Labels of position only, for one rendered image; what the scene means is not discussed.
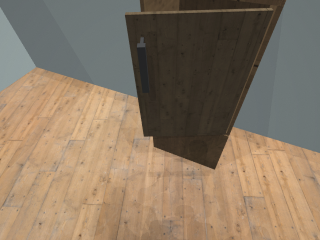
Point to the cupboard door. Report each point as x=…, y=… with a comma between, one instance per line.
x=198, y=63

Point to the handle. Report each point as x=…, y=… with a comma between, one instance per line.
x=143, y=65

